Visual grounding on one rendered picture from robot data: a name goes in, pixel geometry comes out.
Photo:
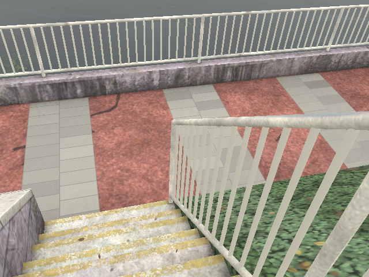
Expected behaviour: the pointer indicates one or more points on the stairs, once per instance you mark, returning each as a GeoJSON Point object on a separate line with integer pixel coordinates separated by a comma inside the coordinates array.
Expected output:
{"type": "Point", "coordinates": [147, 240]}

